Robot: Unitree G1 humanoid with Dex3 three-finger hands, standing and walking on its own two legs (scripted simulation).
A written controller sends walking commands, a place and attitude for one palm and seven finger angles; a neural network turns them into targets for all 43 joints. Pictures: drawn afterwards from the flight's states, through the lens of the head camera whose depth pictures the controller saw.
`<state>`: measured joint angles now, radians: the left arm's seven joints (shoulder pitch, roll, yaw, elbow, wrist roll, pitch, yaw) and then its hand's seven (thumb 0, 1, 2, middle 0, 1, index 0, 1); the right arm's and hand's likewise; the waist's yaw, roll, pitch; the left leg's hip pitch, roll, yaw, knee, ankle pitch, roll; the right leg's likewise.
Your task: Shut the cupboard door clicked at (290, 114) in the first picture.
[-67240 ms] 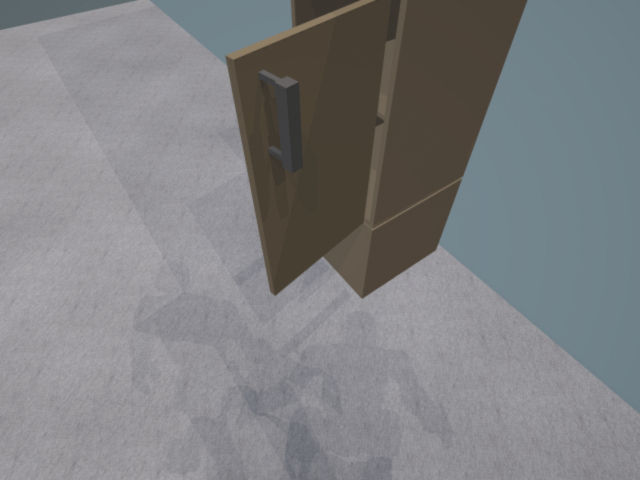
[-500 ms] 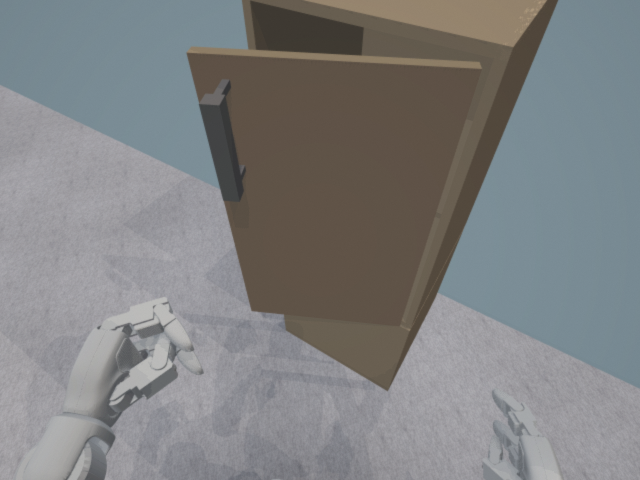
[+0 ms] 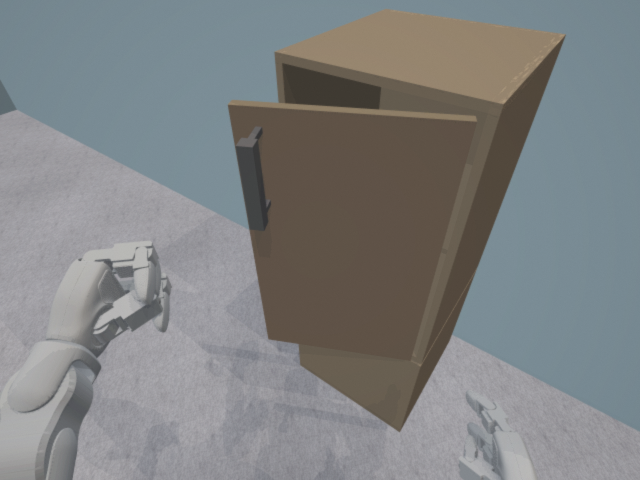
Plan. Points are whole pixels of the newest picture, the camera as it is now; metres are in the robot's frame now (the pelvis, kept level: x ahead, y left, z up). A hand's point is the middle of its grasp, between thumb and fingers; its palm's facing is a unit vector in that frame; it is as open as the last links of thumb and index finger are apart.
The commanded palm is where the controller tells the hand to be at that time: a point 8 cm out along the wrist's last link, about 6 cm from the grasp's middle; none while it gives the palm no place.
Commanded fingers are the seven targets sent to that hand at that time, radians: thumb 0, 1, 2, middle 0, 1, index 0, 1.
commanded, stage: raise the hand and make a fist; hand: left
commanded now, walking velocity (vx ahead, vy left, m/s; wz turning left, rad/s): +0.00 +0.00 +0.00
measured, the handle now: (257, 179) +0.49 +0.16 +0.15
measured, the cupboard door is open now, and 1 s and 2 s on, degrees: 26 26 26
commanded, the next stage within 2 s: bring the fist close to the handle in 0.32 s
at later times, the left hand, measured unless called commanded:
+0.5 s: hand (199, 331) +0.23 +0.16 +0.14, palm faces -0.03 -1.00 -0.08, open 3.1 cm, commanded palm +0.21 +0.21 +0.16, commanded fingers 0.00 0.90 0.90 -1.30 -1.50 -1.30 -1.50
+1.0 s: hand (215, 260) +0.31 +0.17 +0.16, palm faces +0.00 -1.00 -0.04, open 3.1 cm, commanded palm +0.29 +0.21 +0.16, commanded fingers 0.00 0.90 0.90 -1.30 -1.50 -1.30 -1.50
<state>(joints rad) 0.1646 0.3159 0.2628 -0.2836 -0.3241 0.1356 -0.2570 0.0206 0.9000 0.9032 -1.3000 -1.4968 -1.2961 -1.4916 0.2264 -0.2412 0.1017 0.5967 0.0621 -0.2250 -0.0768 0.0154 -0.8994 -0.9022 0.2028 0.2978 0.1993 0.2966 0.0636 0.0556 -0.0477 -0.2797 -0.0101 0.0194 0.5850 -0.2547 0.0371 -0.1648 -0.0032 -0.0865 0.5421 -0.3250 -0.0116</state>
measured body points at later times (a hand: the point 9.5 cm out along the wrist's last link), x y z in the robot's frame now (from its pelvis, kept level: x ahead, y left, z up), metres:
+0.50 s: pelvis +0.00 -0.02 +0.00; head -0.04 -0.05 +0.45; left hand +0.22 +0.21 +0.15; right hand +0.18 -0.25 -0.07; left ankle +0.04 +0.09 -0.73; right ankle -0.02 -0.11 -0.73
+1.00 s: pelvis +0.02 -0.02 +0.00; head +0.00 -0.03 +0.45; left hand +0.31 +0.22 +0.16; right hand +0.21 -0.25 -0.07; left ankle +0.04 +0.09 -0.73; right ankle -0.02 -0.11 -0.73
